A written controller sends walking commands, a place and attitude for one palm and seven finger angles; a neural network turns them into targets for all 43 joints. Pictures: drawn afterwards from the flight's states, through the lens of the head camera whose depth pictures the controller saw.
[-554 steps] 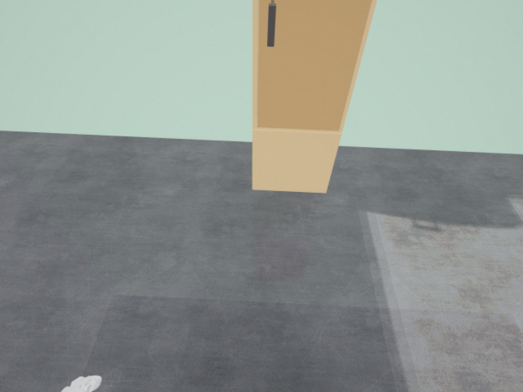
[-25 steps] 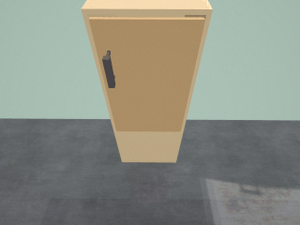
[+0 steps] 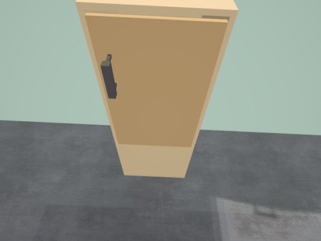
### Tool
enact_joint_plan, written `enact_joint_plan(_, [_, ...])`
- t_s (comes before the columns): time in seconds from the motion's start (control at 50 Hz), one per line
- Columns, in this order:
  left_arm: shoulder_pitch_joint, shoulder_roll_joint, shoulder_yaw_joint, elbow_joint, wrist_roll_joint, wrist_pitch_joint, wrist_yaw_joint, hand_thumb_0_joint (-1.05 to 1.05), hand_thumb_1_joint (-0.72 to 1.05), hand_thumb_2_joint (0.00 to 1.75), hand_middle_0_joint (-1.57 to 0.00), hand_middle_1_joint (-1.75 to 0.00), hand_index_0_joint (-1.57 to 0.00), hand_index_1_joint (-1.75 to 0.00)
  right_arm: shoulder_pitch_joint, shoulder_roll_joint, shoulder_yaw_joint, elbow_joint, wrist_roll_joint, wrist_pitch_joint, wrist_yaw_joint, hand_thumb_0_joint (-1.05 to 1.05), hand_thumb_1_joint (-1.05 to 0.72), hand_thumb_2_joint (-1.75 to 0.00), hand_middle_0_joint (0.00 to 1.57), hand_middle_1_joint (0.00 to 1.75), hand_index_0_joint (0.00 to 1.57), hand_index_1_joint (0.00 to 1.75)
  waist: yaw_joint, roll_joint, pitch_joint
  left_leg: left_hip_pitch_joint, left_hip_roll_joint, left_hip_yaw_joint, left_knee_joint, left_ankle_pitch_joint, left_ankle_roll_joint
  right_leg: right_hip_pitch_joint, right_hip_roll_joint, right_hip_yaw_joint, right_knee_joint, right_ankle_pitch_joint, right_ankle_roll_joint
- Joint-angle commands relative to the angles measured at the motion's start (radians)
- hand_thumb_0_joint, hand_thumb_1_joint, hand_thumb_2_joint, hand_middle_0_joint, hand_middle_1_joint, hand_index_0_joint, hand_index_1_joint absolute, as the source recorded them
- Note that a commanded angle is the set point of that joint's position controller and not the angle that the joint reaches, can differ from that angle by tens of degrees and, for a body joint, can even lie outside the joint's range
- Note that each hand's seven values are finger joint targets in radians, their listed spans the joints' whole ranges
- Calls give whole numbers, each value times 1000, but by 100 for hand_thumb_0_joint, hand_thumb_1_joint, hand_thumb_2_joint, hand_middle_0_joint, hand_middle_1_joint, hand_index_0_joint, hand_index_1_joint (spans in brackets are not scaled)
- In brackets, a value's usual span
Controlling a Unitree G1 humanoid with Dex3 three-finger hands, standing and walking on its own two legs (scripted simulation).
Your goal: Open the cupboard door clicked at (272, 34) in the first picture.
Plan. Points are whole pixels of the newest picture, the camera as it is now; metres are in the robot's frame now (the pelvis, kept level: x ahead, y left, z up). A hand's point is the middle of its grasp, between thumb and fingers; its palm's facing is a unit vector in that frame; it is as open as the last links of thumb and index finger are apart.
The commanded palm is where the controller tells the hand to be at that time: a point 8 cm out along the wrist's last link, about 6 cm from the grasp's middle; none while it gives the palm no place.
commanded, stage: come to a stop and stand still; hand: left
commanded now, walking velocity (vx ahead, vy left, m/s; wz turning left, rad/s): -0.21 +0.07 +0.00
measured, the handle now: (110, 76) +0.54 +0.19 +0.09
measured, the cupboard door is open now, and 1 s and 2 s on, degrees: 0 0 0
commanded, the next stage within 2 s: look again from close up in 0.84 s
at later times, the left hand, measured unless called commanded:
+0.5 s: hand out of the picture +0.04 +0.21 -0.16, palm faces +0.02 -0.97 -0.26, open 7.4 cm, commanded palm none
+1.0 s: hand out of the picture -0.01 +0.23 -0.16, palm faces -0.05 -0.97 -0.25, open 7.4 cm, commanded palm none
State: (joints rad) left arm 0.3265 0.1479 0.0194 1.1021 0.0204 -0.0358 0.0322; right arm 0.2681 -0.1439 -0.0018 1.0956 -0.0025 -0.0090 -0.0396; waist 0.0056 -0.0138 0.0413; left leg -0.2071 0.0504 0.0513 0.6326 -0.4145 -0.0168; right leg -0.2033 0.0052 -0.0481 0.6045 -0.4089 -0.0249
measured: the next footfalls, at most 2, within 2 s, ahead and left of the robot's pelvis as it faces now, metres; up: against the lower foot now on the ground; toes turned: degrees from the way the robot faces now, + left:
none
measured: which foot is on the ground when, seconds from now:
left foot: down 0.00-1.00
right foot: down 0.00-1.00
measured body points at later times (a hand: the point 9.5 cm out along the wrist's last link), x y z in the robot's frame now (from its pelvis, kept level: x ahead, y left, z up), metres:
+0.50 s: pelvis -0.03 +0.02 +0.00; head -0.02 +0.02 +0.45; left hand +0.04 +0.26 -0.14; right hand +0.08 -0.22 -0.14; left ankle -0.01 +0.11 -0.73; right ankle -0.03 -0.10 -0.73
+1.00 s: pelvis -0.03 +0.03 +0.01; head -0.01 +0.03 +0.46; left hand -0.01 +0.28 -0.14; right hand -0.03 -0.23 -0.14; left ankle -0.01 +0.11 -0.73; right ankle -0.03 -0.10 -0.73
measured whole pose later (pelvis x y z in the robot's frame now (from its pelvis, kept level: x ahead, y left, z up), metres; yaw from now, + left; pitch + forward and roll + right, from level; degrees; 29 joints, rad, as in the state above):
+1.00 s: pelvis -0.03 +0.03 +0.01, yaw -2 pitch +0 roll +0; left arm 0.28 0.23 -0.01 1.06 0.02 -0.01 0.02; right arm 0.28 -0.24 0.01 1.09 -0.01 -0.01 -0.01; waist 0.00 0.00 0.04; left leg -0.23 -0.04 0.08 0.45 -0.21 0.06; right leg -0.22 -0.04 -0.03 0.46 -0.24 0.02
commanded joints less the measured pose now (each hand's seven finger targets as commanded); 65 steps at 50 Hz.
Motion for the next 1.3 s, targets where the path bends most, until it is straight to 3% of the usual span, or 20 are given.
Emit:
enact_joint_plan(0.0, [39, 145, 29, -71, -9, 9, 23, 0, 90, 90, -20, -30, -20, -30, 84, -99, -38, -36, -2, -17, -15, 0, -90, -90, 20, 30, 20, 30, -24, 46, -80, 120, 53, 8, -83, 823, 32, 30, -129, 76, 32, 995, -11])
enact_joint_plan(0.06, [-24, 119, 38, -116, -10, 23, 26, 0, 90, 90, -20, -30, -20, -30, 100, -148, -58, -48, -10, -5, -18, 0, -90, -90, 20, 30, 20, 30, -33, 174, -87, 265, 163, -68, -100, 1216, 102, -138, -53, 2, 92, 331, 23])
enact_joint_plan(0.08, [-51, 99, 37, -132, -8, 29, 22, 0, 90, 90, -20, -30, -20, -30, 84, -158, -61, -56, -13, -3, -15, 0, -90, -90, 20, 30, 20, 30, -30, 207, -55, 280, 198, -100, -131, 1246, 140, -192, -34, -9, 97, 59, 28])
enact_joint_plan(0.1, [-68, 88, 35, -139, -7, 35, 18, 0, 90, 90, -20, -30, -20, -30, 66, -150, -60, -65, -17, -3, -14, 0, -90, -90, 20, 30, 20, 30, -27, 193, -19, 263, 208, -111, -150, 1213, 165, -198, -34, -7, 79, -29, 27])
enact_joint_plan(0.16, [10, 83, 41, -135, 1, 37, 10, 0, 90, 90, -20, -30, -20, -30, 1, -159, -59, -107, -17, -1, -12, 0, -90, -90, 20, 30, 20, 30, 26, 129, -53, 139, 176, -84, -125, 974, 133, -53, -46, -18, -51, 183, 15])
enact_joint_plan(0.2, [55, 142, 47, -124, 6, 22, 13, 0, 90, 90, -20, -30, -20, -30, 7, -120, -58, -127, -13, -2, -8, 0, -90, -90, 20, 30, 20, 30, 26, -26, -110, -10, 58, -16, -34, 558, 52, 104, -171, 120, -81, 717, -31])
enact_joint_plan(0.24, [77, 200, 50, -111, 5, 15, 15, 0, 90, 90, -20, -30, -20, -30, -25, -69, -49, -135, -5, 12, -2, 0, -90, -90, 20, 30, 20, 30, 48, -212, -111, -154, -32, 4, 131, -98, 9, 164, -337, 249, -134, 1059, -151])
enact_joint_plan(0.26, [90, 205, 48, -126, 17, 3, 51, 0, 90, 90, -20, -30, -20, -30, -144, -131, -70, -210, 2, -5, 10, 0, -90, -90, 20, 30, 20, 30, 59, -191, -119, -314, -85, 24, 280, -153, -10, 307, -285, 351, -74, 1571, -97])
enact_joint_plan(0.28, [108, 237, 53, -178, 12, -8, 50, 0, 90, 90, -20, -30, -20, -30, -136, -87, -65, -243, -1, -6, 26, 0, -90, -90, 20, 30, 20, 30, 64, -254, -198, -377, -44, -46, 355, -82, 32, 389, -313, 290, -51, 1560, -109])
enact_joint_plan(0.32, [42, 217, 47, -216, 13, -8, 45, 0, 90, 90, -20, -30, -20, -30, -183, -74, -55, -277, 6, -3, 38, 0, -90, -90, 20, 30, 20, 30, 49, -98, -181, -329, -38, -37, 265, -67, 38, 294, -290, 202, -63, 1176, -141])
enact_joint_plan(0.34, [-13, 208, 39, -236, 14, -6, 43, 0, 90, 90, -20, -30, -20, -30, -153, -64, -46, -278, 5, 1, 37, 0, -90, -90, 20, 30, 20, 30, 13, -67, -161, -229, -42, -32, 153, -24, 37, 181, -271, 167, -84, 1013, -145])
enact_joint_plan(0.38, [-97, 211, 23, -249, -1, 5, 37, 0, 90, 90, -20, -30, -20, -30, -16, -77, -42, -223, -1, 4, 34, 0, -90, -90, 20, 30, 20, 30, -55, -54, -136, 19, -55, -2, -102, 201, 32, 1, -201, 102, -81, 644, -91])
enact_joint_plan(0.4, [-102, 206, 23, -246, -3, 11, 31, 0, 90, 90, -20, -30, -20, -30, 28, -126, -52, -207, -8, -4, 37, 0, -90, -90, 20, 30, 20, 30, -55, -5, -122, 82, -13, -44, -156, 292, 47, -50, -152, 76, -40, 439, -49])
enact_joint_plan(0.42, [-81, 176, 20, -250, -11, 23, 27, 0, 90, 90, -20, -30, -20, -30, 4, -190, -55, -221, -18, -11, 36, 0, -90, -90, 20, 30, 20, 30, -26, 116, -82, 24, 111, -192, -192, 400, 106, -97, -90, 45, -46, 186, 2])
enact_joint_plan(0.44, [-68, 173, 21, -255, -7, 29, 26, 0, 90, 90, -20, -30, -20, -30, -42, -227, -56, -244, -24, -8, 32, 0, -90, -90, 20, 30, 20, 30, -3, 119, -16, -85, 159, -249, -239, 285, 149, -84, -51, 31, -84, 37, 12])
enact_joint_plan(0.5, [-89, 186, 13, -232, 3, 30, 8, 0, 90, 90, -20, -30, -20, -30, -84, -217, -47, -246, -23, -14, 27, 0, -90, -90, 20, 30, 20, 30, 5, 182, 87, -177, 97, -253, -340, 43, 126, -68, -42, 42, -98, 50, -6])
enact_joint_plan(0.6, [-60, 187, 0, -196, 2, 22, -5, 0, 90, 90, -20, -30, -20, -30, -70, -202, -34, -220, -20, -13, 28, 0, -90, -90, 20, 30, 20, 30, 0, 24, 39, -128, 58, -186, -347, -44, 95, -53, -77, 83, -191, 50, -11])
enact_joint_plan(0.68, [-52, 199, 1, -183, 1, 20, -8, 0, 90, 90, -20, -30, -20, -30, -45, -215, -31, -187, -21, -12, 31, 0, -90, -90, 20, 30, 20, 30, -9, 14, 31, -115, 51, -177, -354, -76, 87, -84, -89, 109, -230, -36, -13])
enact_joint_plan(1.1, [-70, 225, -8, -66, -6, 4, -2, 0, 90, 90, -20, -30, -20, -30, -38, -224, -13, -36, -7, -40, 19, 0, -90, -90, 20, 30, 20, 30, 1, 16, -37, 4, 60, -128, -286, 326, 79, 23, -122, 111, -205, 272, -14])
enact_joint_plan(1.28, [-108, 233, -8, -69, -6, 6, -3, 0, 90, 90, -20, -30, -20, -30, -83, -233, -15, -31, -9, -39, 18, 0, -90, -90, 20, 30, 20, 30, -1, 21, -38, 37, 63, -122, -288, 363, 73, 20, -124, 116, -213, 299, -8])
